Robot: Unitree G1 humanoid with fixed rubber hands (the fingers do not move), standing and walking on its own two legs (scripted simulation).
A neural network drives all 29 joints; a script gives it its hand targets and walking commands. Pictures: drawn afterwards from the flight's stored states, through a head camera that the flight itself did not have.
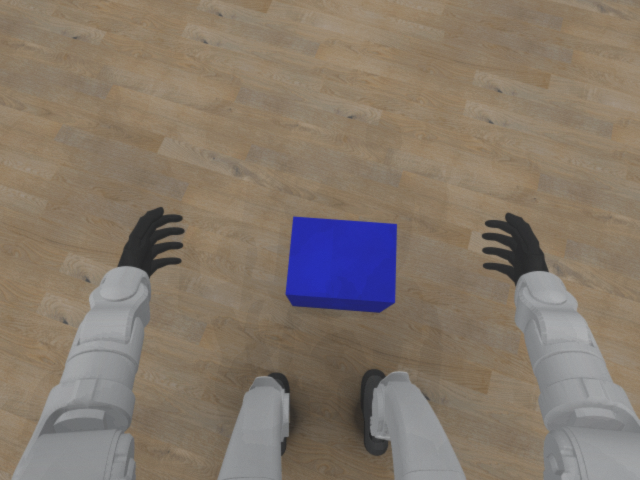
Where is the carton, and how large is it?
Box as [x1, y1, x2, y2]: [286, 217, 396, 312]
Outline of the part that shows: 293,217 286,284 286,295 292,305 379,312 394,302 396,224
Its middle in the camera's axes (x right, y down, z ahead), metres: +0.05 +0.07 +1.00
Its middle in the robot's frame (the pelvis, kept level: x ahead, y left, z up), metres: +0.47 -0.04 -0.58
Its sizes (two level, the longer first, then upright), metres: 0.245 0.185 0.235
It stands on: the floor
